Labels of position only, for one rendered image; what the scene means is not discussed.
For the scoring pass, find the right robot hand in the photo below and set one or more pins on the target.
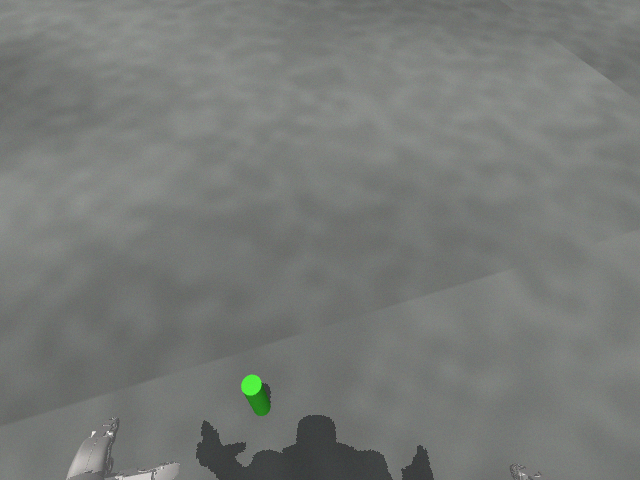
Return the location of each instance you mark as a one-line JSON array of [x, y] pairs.
[[519, 472]]

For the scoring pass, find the left robot hand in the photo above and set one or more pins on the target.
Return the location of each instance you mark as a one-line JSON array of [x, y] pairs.
[[94, 456]]

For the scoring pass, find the can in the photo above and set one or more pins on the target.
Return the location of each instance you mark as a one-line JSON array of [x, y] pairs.
[[254, 391]]

